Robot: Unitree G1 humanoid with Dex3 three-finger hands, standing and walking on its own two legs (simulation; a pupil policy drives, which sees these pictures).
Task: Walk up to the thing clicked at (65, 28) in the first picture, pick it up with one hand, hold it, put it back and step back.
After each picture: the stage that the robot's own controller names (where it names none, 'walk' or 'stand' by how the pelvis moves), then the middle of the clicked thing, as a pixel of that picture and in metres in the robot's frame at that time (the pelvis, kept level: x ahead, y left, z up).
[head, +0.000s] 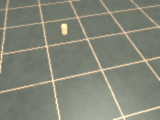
stand; (64, 29) +1.66 +0.26 -0.72
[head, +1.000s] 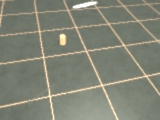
walk; (62, 39) +1.52 +0.21 -0.71
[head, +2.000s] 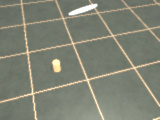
walk; (56, 66) +0.97 +0.23 -0.71
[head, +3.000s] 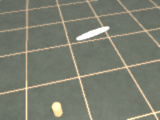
walk; (57, 109) +0.59 +0.24 -0.69
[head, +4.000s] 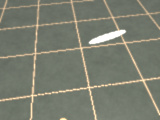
stand; out of the picture +0.42 +0.18 -0.70
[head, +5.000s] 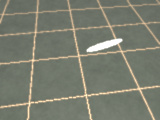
stand; out of the picture +0.40 +0.18 -0.72
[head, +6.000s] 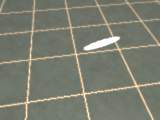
stand; out of the picture +0.40 +0.19 -0.73
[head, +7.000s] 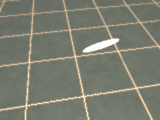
stand; out of the picture +0.39 +0.20 -0.73
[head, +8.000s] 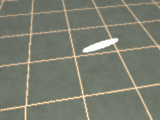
stand; out of the picture +0.39 +0.20 -0.73
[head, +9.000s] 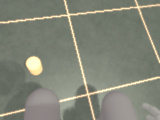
go down; (34, 66) +0.45 +0.23 -0.39
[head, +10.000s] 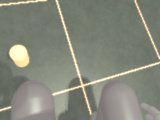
approach; (20, 56) +0.45 +0.26 -0.31
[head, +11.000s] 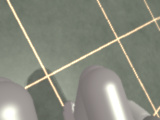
close in; out of the picture +0.43 +0.30 -0.22
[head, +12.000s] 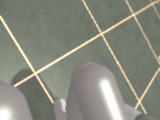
close; out of the picture +0.43 +0.31 -0.22
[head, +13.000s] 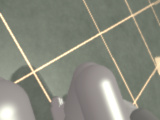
lift; out of the picture +0.41 +0.29 -0.23
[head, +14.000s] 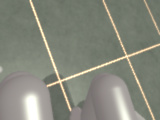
lift; out of the picture +0.35 +0.28 -0.17
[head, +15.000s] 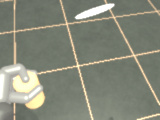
lift; (30, 91) +0.32 +0.18 +0.00
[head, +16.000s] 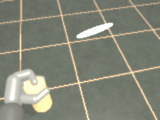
hold; (39, 95) +0.32 +0.17 -0.02
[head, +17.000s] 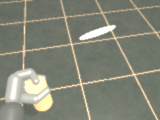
hold; (39, 94) +0.32 +0.17 -0.01
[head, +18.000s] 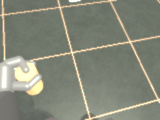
crouch; (30, 79) +0.37 +0.19 -0.07
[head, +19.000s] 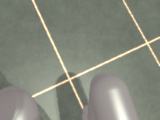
lower; out of the picture +0.47 +0.30 -0.12
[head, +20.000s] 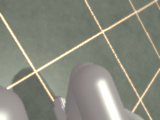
lower; out of the picture +0.41 +0.31 -0.23
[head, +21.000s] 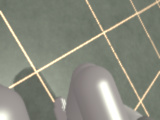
lower; out of the picture +0.41 +0.31 -0.23
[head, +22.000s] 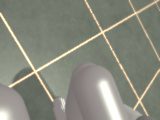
lower; out of the picture +0.41 +0.31 -0.23
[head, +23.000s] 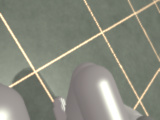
lower; out of the picture +0.41 +0.31 -0.22
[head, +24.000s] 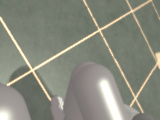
open; out of the picture +0.41 +0.30 -0.22
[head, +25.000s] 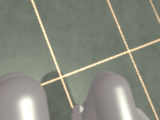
stand; out of the picture +0.41 +0.28 -0.25
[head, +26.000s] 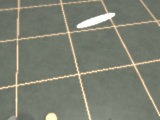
stand; out of the picture +0.38 +0.20 -0.62
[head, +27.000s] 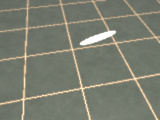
stand; out of the picture +0.39 +0.20 -0.67
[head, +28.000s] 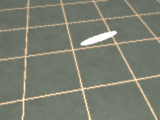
stand; out of the picture +0.38 +0.19 -0.67
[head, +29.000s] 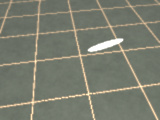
stand; out of the picture +0.40 +0.18 -0.72
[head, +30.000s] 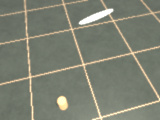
walk; (62, 103) +0.52 +0.21 -0.70
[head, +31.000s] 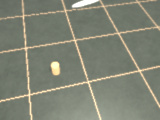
walk; (55, 68) +0.82 +0.21 -0.70
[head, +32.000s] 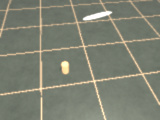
stand; (65, 67) +1.02 +0.21 -0.71
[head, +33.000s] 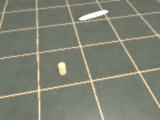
stand; (62, 68) +1.02 +0.24 -0.73
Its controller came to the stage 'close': yes
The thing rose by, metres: 0.69
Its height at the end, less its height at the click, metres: +0.00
